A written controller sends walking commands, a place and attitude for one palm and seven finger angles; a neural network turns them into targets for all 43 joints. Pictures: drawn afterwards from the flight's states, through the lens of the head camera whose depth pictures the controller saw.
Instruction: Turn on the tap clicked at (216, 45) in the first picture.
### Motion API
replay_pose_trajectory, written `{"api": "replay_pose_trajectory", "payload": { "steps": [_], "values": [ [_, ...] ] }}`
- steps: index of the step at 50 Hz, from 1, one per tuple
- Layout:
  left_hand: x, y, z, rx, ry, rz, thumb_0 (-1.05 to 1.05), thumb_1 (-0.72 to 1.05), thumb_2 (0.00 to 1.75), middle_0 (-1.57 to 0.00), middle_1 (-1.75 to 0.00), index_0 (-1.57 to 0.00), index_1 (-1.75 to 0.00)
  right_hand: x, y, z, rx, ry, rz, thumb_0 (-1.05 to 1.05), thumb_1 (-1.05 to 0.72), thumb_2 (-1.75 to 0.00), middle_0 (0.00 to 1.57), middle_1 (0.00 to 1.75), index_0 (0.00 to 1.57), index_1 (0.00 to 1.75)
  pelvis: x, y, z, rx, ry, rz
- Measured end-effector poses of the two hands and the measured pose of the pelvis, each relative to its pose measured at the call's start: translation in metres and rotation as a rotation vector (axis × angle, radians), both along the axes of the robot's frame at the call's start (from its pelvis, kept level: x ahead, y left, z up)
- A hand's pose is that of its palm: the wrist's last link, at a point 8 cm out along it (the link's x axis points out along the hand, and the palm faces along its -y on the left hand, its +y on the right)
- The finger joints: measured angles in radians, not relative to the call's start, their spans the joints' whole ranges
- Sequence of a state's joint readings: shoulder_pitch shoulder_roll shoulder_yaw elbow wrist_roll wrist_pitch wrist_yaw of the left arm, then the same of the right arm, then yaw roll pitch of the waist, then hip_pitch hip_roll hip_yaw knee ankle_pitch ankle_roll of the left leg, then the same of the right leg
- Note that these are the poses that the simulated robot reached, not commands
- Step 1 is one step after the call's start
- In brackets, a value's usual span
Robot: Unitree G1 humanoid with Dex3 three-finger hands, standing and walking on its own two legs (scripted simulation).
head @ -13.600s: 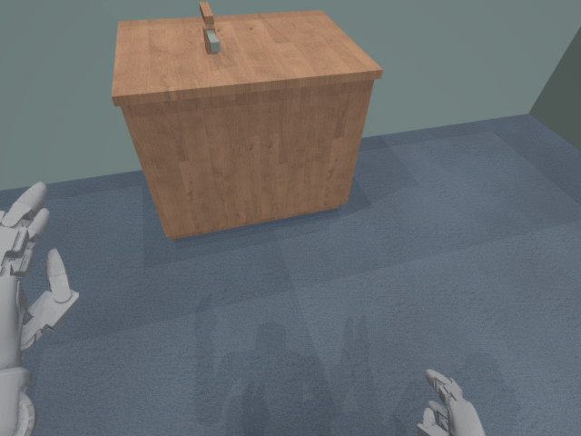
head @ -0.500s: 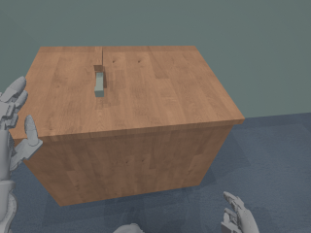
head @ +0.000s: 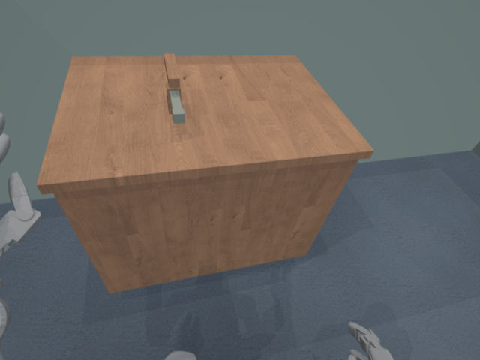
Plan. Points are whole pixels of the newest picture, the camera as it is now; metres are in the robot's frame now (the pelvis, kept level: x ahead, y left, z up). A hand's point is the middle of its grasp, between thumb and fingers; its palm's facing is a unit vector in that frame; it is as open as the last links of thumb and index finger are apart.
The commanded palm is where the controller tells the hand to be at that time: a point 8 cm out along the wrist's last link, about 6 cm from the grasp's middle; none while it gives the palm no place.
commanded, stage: come to a stop and stand still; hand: left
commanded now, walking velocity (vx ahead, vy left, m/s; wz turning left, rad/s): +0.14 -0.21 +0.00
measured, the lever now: (178, 116) +0.62 +0.23 +0.05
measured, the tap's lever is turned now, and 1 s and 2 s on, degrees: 0 0 0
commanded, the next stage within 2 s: look again from close up in 0.30 s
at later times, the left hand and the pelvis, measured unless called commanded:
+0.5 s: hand (42, 230) +0.21 +0.28 +0.16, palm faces +0.47 -0.81 -0.36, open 7.4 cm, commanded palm +0.15 +0.30 +0.18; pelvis -0.01 +0.02 -0.01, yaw +1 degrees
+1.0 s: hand (92, 202) +0.27 +0.25 +0.14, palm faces +0.43 -0.81 -0.40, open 7.4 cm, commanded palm +0.22 +0.27 +0.18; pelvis +0.06 -0.01 -0.01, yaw +1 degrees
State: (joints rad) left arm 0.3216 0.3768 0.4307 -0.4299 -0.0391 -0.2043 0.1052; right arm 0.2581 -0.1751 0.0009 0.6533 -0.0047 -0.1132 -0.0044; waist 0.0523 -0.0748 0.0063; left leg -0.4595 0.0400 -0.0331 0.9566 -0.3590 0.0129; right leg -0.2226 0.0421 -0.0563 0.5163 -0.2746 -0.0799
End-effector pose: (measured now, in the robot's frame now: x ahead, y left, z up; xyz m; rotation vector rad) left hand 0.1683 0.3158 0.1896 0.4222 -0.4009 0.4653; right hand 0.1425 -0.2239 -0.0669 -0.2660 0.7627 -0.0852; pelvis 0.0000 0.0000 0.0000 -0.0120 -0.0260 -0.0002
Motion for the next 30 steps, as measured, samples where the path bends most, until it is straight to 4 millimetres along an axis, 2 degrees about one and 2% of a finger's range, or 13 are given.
{"api": "replay_pose_trajectory", "payload": {
  "steps": [3, 6, 11, 14, 17, 19, 23, 27, 30],
  "values": [
    [0.005, 0.006, -0.017, -0.079, 0.029, -0.029, 0.01, 0.89, 0.90, -0.21, -0.30, -0.21, -0.30, -0.004, 0.011, 0.002, -0.035, -0.073, -0.001, 0.02, -0.90, -0.90, 0.20, 0.30, 0.20, 0.30, -0.008, 0.021, -0.007, -0.008, -0.004, 0.010],
    [0.008, -0.002, -0.022, -0.073, 0.059, -0.114, 0.01, 0.89, 0.90, -0.20, -0.30, -0.20, -0.30, -0.010, 0.026, 0.004, -0.009, -0.105, -0.043, 0.02, -0.90, -0.90, 0.20, 0.30, 0.20, 0.30, -0.020, 0.031, -0.007, 0.018, -0.040, -0.009],
    [-0.005, -0.007, 0.005, 0.070, 0.068, -0.197, 0.01, 0.89, 0.89, -0.21, -0.31, -0.21, -0.30, -0.027, 0.048, 0.012, 0.055, -0.083, -0.036, 0.02, -0.90, -0.90, 0.20, 0.30, 0.20, 0.30, -0.027, 0.031, 0.005, -0.009, -0.033, -0.009],
    [-0.015, -0.004, 0.026, 0.155, 0.056, -0.172, 0.01, 0.88, 0.89, -0.21, -0.31, -0.21, -0.30, -0.034, 0.050, 0.007, 0.069, -0.037, -0.024, 0.02, -0.90, -0.90, 0.20, 0.30, 0.20, 0.30, -0.026, 0.031, 0.010, -0.033, -0.018, -0.019],
    [-0.019, 0.004, 0.035, 0.198, 0.071, -0.096, 0.01, 0.88, 0.89, -0.21, -0.31, -0.21, -0.30, -0.035, 0.046, -0.002, 0.083, 0.002, -0.024, 0.02, -0.90, -0.90, 0.20, 0.30, 0.20, 0.30, -0.020, 0.027, 0.011, -0.044, -0.006, -0.012],
    [-0.018, 0.009, 0.030, 0.200, 0.092, -0.035, 0.01, 0.89, 0.89, -0.21, -0.31, -0.21, -0.30, -0.032, 0.040, -0.012, 0.090, 0.012, -0.019, 0.02, -0.90, -0.90, 0.20, 0.30, 0.20, 0.30, -0.015, 0.021, 0.005, -0.033, 0.004, 0.004],
    [-0.010, 0.006, -0.003, 0.080, 0.133, 0.026, 0.01, 0.89, 0.89, -0.21, -0.31, -0.21, -0.30, -0.019, 0.021, -0.032, 0.069, 0.039, -0.009, 0.02, -0.90, -0.90, 0.20, 0.30, 0.20, 0.30, -0.012, 0.017, -0.008, -0.027, -0.003, 0.019],
    [0.004, -0.011, -0.027, -0.064, 0.150, -0.023, 0.01, 0.89, 0.90, -0.21, -0.30, -0.21, -0.30, -0.005, 0.010, -0.023, 0.022, 0.035, -0.018, 0.02, -0.90, -0.90, 0.20, 0.30, 0.20, 0.30, -0.004, 0.018, -0.005, -0.008, -0.010, 0.010],
    [0.017, -0.021, -0.026, -0.052, 0.097, -0.103, 0.01, 0.89, 0.89, -0.21, -0.31, -0.21, -0.30, 0.010, 0.005, -0.014, -0.021, -0.029, -0.030, 0.02, -0.90, -0.90, 0.20, 0.30, 0.20, 0.30, 0.003, 0.020, -0.013, -0.016, -0.018, 0.009]
  ]
}}
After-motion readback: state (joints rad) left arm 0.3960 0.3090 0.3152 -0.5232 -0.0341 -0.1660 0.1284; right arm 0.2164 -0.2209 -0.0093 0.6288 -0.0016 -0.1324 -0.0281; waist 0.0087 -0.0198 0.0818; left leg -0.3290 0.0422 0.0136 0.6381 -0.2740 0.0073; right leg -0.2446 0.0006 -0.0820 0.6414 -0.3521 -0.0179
